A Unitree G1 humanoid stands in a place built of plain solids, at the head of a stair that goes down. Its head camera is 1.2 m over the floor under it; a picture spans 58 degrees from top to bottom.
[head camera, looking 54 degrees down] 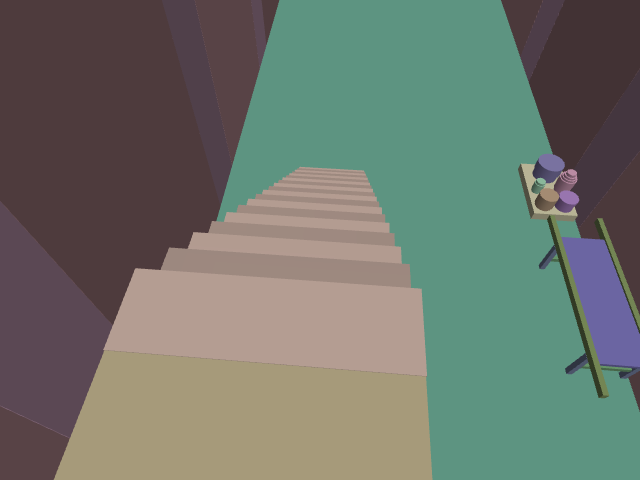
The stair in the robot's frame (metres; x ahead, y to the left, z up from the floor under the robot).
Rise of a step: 0.18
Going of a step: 0.21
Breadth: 0.93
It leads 5 degrees to the right of straight ahead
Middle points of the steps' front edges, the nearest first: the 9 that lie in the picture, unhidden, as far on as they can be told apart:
0.72 0.14 0.00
0.92 0.12 -0.18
1.13 0.11 -0.35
1.34 0.09 -0.53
1.55 0.07 -0.71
1.75 0.06 -0.89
1.96 0.04 -1.07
2.17 0.02 -1.25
2.38 0.00 -1.42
